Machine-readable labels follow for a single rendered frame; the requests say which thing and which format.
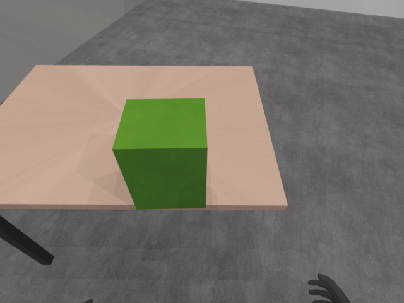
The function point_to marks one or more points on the right robot hand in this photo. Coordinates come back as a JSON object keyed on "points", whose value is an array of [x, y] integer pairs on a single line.
{"points": [[333, 293]]}

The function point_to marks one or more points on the table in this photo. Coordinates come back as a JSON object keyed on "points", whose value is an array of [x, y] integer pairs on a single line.
{"points": [[58, 127]]}

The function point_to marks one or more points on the carton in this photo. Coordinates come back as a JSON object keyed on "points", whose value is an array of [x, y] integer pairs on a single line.
{"points": [[161, 149]]}

